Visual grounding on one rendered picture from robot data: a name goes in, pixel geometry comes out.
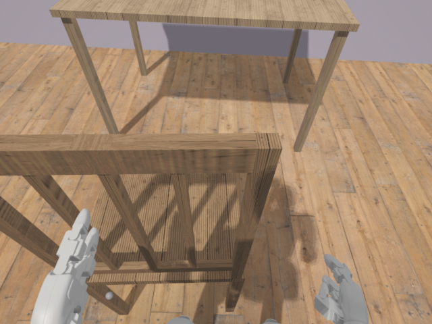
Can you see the table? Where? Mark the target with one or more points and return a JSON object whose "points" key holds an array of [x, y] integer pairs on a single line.
{"points": [[295, 14]]}

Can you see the robot left hand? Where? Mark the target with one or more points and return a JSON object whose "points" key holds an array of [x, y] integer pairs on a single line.
{"points": [[64, 288]]}

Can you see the robot right hand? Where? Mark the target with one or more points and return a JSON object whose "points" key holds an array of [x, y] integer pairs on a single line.
{"points": [[347, 302]]}

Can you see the chair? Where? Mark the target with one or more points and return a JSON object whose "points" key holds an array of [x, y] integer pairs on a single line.
{"points": [[167, 211]]}

